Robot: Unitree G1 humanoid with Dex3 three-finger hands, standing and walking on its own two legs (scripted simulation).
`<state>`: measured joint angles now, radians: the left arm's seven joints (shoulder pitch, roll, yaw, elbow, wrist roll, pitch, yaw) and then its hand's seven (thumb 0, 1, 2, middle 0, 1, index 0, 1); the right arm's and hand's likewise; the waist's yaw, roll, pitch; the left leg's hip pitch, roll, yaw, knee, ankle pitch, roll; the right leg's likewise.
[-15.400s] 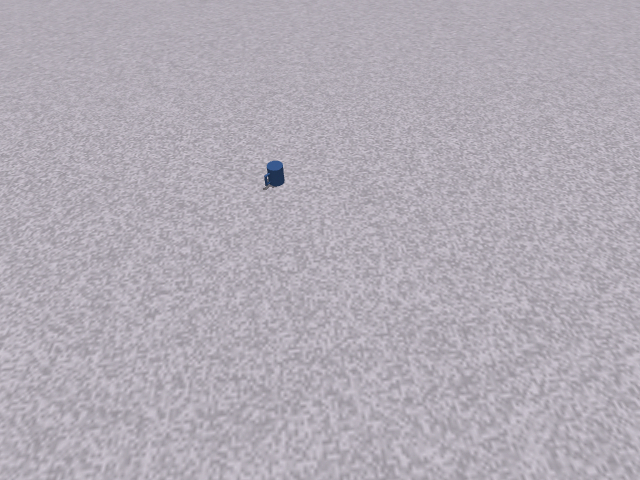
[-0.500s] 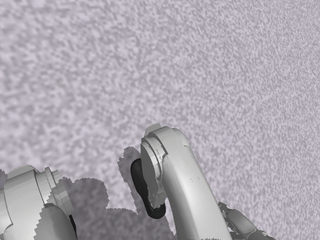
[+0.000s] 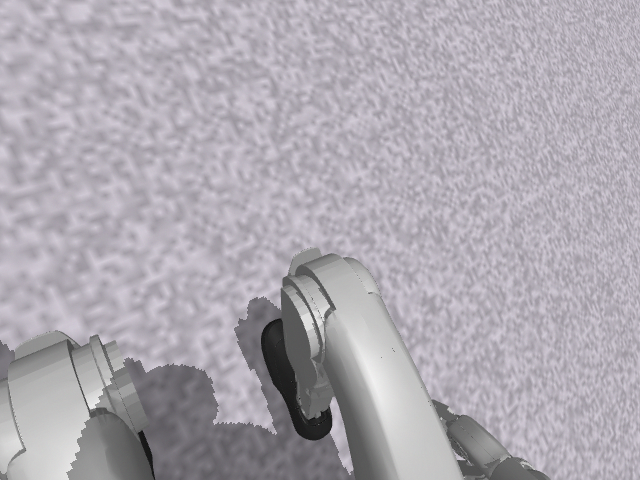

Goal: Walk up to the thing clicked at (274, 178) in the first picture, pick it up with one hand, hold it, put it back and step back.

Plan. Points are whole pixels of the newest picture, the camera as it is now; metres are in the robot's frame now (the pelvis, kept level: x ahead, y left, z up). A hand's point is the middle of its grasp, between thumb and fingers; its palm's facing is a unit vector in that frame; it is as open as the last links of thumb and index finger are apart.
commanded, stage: close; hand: left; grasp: from above
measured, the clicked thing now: out of the picture +0.46 +0.35 -0.26
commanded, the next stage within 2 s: settle in 0.58 s
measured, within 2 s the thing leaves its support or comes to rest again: leaves its support in 1.18 s
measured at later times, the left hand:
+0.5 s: hand out of the picture +0.45 +0.36 -0.22, palm faces -0.44 -0.17 -0.88, open 10.9 cm
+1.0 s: hand out of the picture +0.45 +0.36 -0.22, palm faces -0.44 -0.16 -0.88, open 10.7 cm
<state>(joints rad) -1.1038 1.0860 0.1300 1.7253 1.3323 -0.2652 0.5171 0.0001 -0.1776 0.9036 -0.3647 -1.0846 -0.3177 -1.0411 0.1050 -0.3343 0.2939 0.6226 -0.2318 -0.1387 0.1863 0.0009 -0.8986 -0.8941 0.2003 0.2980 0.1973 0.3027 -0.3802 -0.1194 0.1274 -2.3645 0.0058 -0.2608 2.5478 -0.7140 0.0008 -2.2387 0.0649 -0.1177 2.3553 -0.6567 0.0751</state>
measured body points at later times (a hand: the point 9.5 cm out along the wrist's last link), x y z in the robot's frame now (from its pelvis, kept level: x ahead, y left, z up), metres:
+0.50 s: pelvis +0.00 +0.00 +0.00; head +0.26 +0.13 +0.34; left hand +0.47 +0.37 -0.17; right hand +0.06 -0.26 -0.05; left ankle +0.06 +0.12 -0.27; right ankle +0.12 -0.14 -0.27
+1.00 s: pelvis +0.00 +0.00 +0.00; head +0.26 +0.14 +0.34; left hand +0.47 +0.37 -0.17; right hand +0.07 -0.26 -0.05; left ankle +0.06 +0.12 -0.27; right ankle +0.12 -0.14 -0.27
